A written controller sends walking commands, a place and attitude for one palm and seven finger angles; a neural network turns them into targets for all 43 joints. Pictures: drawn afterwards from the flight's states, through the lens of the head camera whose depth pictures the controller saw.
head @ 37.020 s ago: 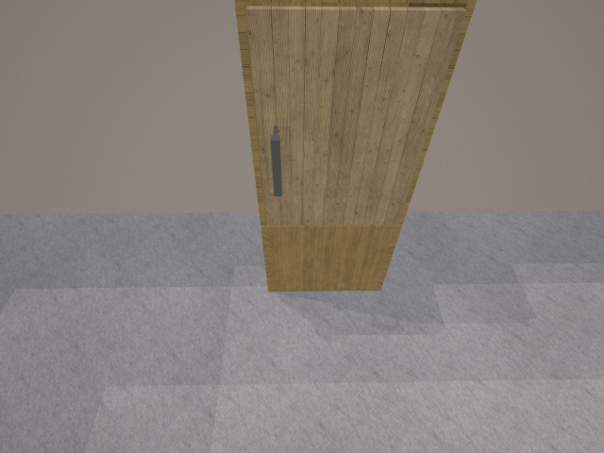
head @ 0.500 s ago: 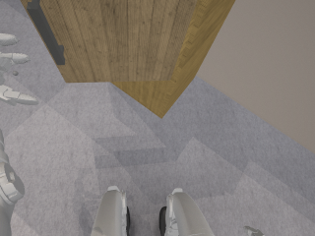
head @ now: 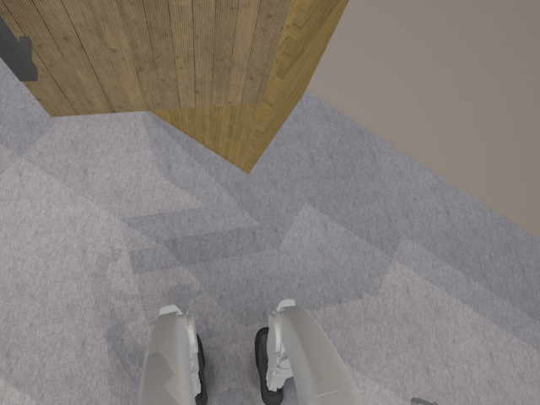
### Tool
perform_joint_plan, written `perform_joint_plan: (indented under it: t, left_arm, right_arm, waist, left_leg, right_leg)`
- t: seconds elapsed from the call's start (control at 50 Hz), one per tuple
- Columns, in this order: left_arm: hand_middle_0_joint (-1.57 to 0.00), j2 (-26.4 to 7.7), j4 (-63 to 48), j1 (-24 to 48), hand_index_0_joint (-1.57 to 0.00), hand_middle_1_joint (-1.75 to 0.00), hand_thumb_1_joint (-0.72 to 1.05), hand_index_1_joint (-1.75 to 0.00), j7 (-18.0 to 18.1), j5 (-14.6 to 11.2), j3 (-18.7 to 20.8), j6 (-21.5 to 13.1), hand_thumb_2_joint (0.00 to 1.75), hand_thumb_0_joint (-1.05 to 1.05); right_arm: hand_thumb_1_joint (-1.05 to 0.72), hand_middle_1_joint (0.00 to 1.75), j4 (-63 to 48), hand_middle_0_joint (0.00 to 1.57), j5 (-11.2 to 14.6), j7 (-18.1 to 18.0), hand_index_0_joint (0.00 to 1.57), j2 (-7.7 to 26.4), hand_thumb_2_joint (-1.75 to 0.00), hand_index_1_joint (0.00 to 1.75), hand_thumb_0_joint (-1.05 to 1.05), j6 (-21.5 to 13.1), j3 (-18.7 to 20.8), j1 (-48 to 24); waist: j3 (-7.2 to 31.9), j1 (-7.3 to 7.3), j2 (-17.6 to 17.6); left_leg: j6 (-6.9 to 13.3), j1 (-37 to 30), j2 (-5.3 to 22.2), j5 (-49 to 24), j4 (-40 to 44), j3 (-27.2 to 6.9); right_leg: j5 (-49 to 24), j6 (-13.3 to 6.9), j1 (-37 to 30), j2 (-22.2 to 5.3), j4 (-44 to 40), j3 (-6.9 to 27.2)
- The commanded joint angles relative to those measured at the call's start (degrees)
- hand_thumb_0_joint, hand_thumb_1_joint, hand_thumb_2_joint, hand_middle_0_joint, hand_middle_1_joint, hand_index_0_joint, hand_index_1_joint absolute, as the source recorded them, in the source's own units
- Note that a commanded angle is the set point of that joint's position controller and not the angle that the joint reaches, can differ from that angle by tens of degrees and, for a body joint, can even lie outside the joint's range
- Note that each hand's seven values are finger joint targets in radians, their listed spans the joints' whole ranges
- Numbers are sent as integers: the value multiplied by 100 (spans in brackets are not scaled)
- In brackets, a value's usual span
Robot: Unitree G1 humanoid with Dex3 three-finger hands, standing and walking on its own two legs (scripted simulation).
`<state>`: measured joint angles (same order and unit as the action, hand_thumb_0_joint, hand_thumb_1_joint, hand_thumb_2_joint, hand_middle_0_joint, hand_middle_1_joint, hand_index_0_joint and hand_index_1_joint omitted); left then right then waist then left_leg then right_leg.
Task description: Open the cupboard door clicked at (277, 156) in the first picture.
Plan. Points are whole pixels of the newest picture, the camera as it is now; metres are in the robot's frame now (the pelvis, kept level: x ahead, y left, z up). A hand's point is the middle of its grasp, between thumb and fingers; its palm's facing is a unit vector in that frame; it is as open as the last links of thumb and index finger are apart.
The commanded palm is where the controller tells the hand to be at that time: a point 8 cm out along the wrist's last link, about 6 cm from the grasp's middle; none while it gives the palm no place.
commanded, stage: move the hooked fingers beside the handle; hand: left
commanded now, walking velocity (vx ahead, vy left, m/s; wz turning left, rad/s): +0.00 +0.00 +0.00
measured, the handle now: out of the picture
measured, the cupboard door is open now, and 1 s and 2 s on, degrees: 43 43 43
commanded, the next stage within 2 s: slide the fingers in behind the handle in 0.72 s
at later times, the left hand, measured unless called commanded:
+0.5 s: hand out of the picture +0.53 +0.35 +0.07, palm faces +0.14 -0.99 -0.01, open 14.0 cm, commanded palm +0.52 +0.36 +0.07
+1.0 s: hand out of the picture +0.52 +0.34 +0.07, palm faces +0.12 -0.99 -0.02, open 14.0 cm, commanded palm +0.52 +0.35 +0.07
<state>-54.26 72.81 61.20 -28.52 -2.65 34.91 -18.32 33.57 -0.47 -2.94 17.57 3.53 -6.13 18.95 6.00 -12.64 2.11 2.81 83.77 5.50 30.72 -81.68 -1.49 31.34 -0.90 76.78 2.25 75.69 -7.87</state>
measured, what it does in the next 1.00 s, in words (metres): stands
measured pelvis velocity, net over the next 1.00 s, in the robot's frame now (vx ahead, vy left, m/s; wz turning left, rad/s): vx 0.01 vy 0.01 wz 0.01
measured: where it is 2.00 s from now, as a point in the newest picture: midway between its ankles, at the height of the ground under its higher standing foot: (233, 382)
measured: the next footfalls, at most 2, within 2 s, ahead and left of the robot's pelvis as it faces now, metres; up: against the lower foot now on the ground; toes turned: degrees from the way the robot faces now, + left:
none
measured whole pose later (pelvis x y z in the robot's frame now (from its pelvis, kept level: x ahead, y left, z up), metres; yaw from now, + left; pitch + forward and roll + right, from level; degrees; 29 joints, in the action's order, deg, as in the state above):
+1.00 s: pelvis +0.01 +0.01 +0.01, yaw +0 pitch +31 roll -9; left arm -48.8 68.7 56.6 -27.6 -4.3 33.2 -19.2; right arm 34.1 -0.9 -1.8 16.3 4.3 -5.6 18.8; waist 6.6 -11.6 1.7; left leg 3.2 80.6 5.0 30.5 -79.3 -1.5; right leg 30.7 -0.3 73.2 2.2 72.6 -7.7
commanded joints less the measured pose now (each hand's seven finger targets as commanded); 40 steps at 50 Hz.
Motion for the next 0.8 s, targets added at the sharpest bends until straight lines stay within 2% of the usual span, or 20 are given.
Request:
perform_joint_plan:
  t: [0.0,0.02,0.06,0.14,0.18,0.2,0.24,0.32,0.34,0.36,0.38,0.44,0.48,0.5,0.56,0.6,0.64,0.7,0.72,0.78]
  left_arm:
    - [-30,-1947,-1111,1831,-30,-120,-50,-120,-96,-140,162,-180,30,0]
    - [-30,-2018,-1187,1843,-30,-120,-50,-120,-94,-140,235,-169,30,0]
    - [-30,-2117,-1471,1820,-30,-120,-50,-120,-73,-140,370,-229,30,0]
    - [-30,-1996,-1639,2012,-30,-120,-50,-120,13,-160,319,-248,30,0]
    - [-30,-2109,-1692,2057,-30,-120,-50,-120,34,-139,394,-273,30,0]
    - [-30,-2085,-1594,1871,-30,-120,-50,-120,40,-103,391,-240,30,0]
    - [-30,-1851,-1542,1875,-30,-120,-50,-120,46,-109,202,-185,30,0]
    - [-30,-1845,-1563,1720,-30,-120,-50,-120,35,-131,241,-207,30,0]
    - [-30,-1652,-1488,1606,-30,-120,-50,-120,23,-142,120,-187,30,0]
    - [-30,-1655,-1503,1664,-30,-120,-50,-120,23,-177,161,-224,30,0]
    - [-30,-1648,-1474,1714,-30,-120,-50,-120,25,-208,150,-225,30,0]
    - [-30,-1778,-1266,1647,-30,-120,-50,-120,8,-204,213,-217,30,0]
    - [-30,-1917,-1515,1667,-30,-120,-50,-120,22,-186,305,-331,30,0]
    - [-30,-1847,-1537,1536,-30,-120,-50,-120,18,-176,297,-359,30,0]
    - [-30,-1586,-1536,1585,-30,-120,-50,-120,-3,-253,177,-417,30,0]
    - [-30,-1685,-1644,1547,-30,-120,-50,-120,-22,-280,271,-420,30,0]
    - [-30,-1501,-1504,1458,-30,-120,-50,-120,-40,-293,143,-355,30,0]
    - [-30,-1587,-1767,1649,-30,-120,-50,-120,12,-290,217,-425,30,0]
    - [-30,-1514,-1740,1668,-30,-120,-50,-120,22,-289,178,-430,30,0]
    - [-30,-1505,-1648,1731,-30,-120,-50,-120,79,-282,162,-464,30,0]
  right_arm:
    - [-90,30,-199,20,12,-74,20,1294,-90,30,0,26,413,1240]
    - [-90,30,-210,20,6,-73,20,1281,-90,30,0,32,417,1262]
    - [-90,30,-204,20,-9,-41,20,1279,-90,30,0,30,446,1314]
    - [-90,30,-112,20,-23,-4,20,1260,-90,30,0,41,462,1318]
    - [-90,30,-79,20,-32,0,20,1261,-90,30,0,34,461,1339]
    - [-90,30,-80,20,-32,4,20,1258,-90,30,0,47,462,1344]
    - [-90,30,-81,20,-26,5,20,1233,-90,30,0,53,454,1327]
    - [-90,30,-86,20,-31,5,20,1233,-90,30,0,69,470,1352]
    - [-90,30,-102,20,-28,13,20,1222,-90,30,0,72,476,1331]
    - [-90,30,-99,20,-32,16,20,1210,-90,30,0,58,472,1318]
    - [-90,30,-88,20,-33,11,20,1228,-90,30,0,63,476,1314]
    - [-90,30,-141,20,-14,-16,20,1224,-90,30,0,43,447,1274]
    - [-90,30,-135,20,-24,-6,20,1239,-90,30,0,40,465,1291]
    - [-90,30,-149,20,-30,12,20,1228,-90,30,0,46,485,1285]
    - [-90,30,-106,20,-30,39,20,1216,-90,30,0,54,507,1270]
    - [-90,30,-98,20,-37,26,20,1258,-90,30,0,75,537,1288]
    - [-90,30,-111,20,-16,26,20,1236,-90,30,0,84,518,1233]
    - [-90,30,-72,20,-41,25,20,1246,-90,30,0,80,542,1247]
    - [-90,30,-58,20,-41,33,20,1231,-90,30,0,72,538,1238]
    - [-90,30,-42,20,-41,32,20,1230,-90,30,0,48,523,1217]
  waist:
    - [3414,72,1533]
    - [3502,98,1510]
    - [3739,183,1776]
    - [3640,86,1795]
    - [3705,120,1942]
    - [3628,158,1899]
    - [3496,86,1768]
    - [3502,139,1849]
    - [3412,115,1800]
    - [3356,113,1834]
    - [3334,53,1715]
    - [3165,46,1412]
    - [3386,148,1785]
    - [3472,185,1831]
    - [3358,107,1837]
    - [3507,142,1751]
    - [3306,120,1683]
    - [3531,164,1879]
    - [3542,136,1771]
    - [3354,106,1738]
  left_leg:
    - [-60,-3712,-80,-2522,803,-661]
    - [-46,-3691,-80,-2541,785,-655]
    - [-78,-3992,-66,-2790,788,-702]
    - [-94,-4103,-43,-2644,851,-728]
    - [-118,-4252,-36,-2767,869,-761]
    - [-134,-4263,-38,-2726,924,-776]
    - [-106,-4195,-44,-2673,939,-760]
    - [-144,-4375,-34,-2868,988,-782]
    - [-141,-4360,-34,-2813,1016,-781]
    - [-134,-4369,-32,-2840,996,-788]
    - [-123,-4290,-31,-2808,981,-764]
    - [-53,-3743,-74,-2555,915,-636]
    - [-116,-4138,-56,-2907,940,-692]
    - [-148,-4297,-51,-3014,955,-725]
    - [-165,-4453,-28,-3066,973,-791]
    - [-174,-4516,-25,-3040,1004,-813]
    - [-158,-4402,-36,-2873,1046,-778]
    - [-206,-4673,-29,-2983,1065,-854]
    - [-192,-4610,-40,-2921,1052,-843]
    - [-180,-4485,-44,-2720,1083,-830]
  right_leg:
    - [-1359,-12,-567,156,-809,330]
    - [-1394,-9,-658,160,-804,337]
    - [-1454,-45,-566,170,-763,329]
    - [-1356,-27,-494,182,-861,318]
    - [-1381,-44,-474,174,-850,309]
    - [-1329,-53,-470,181,-874,288]
    - [-1349,-33,-502,178,-929,290]
    - [-1405,-49,-483,176,-937,261]
    - [-1389,-48,-444,181,-967,259]
    - [-1396,-62,-383,179,-949,262]
    - [-1433,-41,-447,183,-969,268]
    - [-1435,-20,-736,196,-966,318]
    - [-1509,-58,-630,188,-913,289]
    - [-1505,-66,-568,191,-911,274]
    - [-1477,-66,-371,190,-919,261]
    - [-1462,-53,-464,175,-939,255]
    - [-1417,-50,-468,175,-984,255]
    - [-1387,-64,-368,158,-958,247]
    - [-1385,-61,-412,165,-962,255]
    - [-1314,-63,-405,164,-993,263]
